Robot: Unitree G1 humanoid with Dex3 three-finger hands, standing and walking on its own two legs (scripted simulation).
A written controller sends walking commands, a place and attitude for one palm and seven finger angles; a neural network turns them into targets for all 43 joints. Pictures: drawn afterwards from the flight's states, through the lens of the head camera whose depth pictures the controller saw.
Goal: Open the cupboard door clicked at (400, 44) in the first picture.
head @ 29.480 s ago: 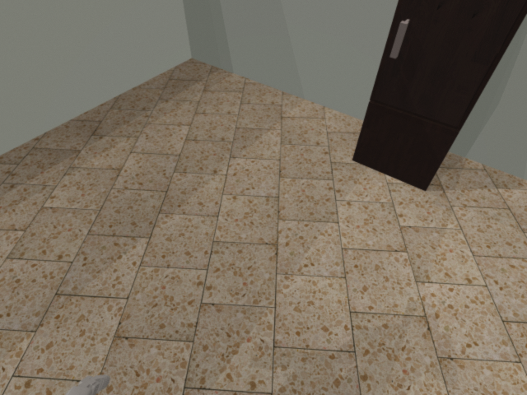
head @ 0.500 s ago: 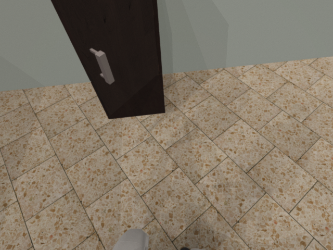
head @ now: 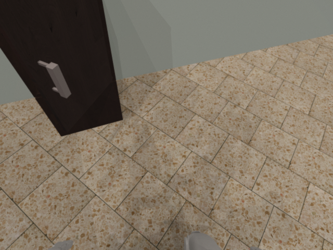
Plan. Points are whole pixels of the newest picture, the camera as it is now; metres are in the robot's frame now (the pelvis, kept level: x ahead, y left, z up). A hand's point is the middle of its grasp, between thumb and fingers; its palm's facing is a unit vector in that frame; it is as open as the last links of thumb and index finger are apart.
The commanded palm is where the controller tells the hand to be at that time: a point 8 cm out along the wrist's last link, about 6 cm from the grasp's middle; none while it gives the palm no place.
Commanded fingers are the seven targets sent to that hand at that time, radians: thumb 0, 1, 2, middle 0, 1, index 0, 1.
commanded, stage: walk to a spot facing it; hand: left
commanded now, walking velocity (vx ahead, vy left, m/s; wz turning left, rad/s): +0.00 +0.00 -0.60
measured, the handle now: (54, 79) +0.59 +0.45 -0.05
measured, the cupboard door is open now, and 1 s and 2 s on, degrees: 45 45 45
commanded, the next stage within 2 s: turn to face it in 1.82 s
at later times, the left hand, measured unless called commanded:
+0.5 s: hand (114, 230) +0.17 +0.16 -0.18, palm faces -0.34 -0.92 -0.18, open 7.4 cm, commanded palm none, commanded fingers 0.00 0.90 0.90 -0.20 -0.30 -0.20 -0.30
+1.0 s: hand (198, 161) +0.41 -0.08 -0.17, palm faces -0.63 -0.75 -0.20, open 7.4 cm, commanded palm none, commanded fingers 0.00 0.90 0.90 -0.20 -0.30 -0.20 -0.30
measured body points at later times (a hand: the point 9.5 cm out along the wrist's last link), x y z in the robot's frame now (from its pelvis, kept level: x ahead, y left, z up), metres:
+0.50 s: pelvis +0.05 -0.01 -0.01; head +0.08 -0.01 +0.44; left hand +0.19 +0.20 -0.16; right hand +0.03 -0.29 -0.14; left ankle +0.11 +0.10 -0.74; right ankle -0.01 -0.15 -0.74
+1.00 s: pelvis +0.17 -0.13 -0.03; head +0.20 -0.17 +0.42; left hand +0.44 -0.04 -0.15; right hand -0.05 -0.25 -0.18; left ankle +0.15 +0.07 -0.67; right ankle +0.18 -0.21 -0.74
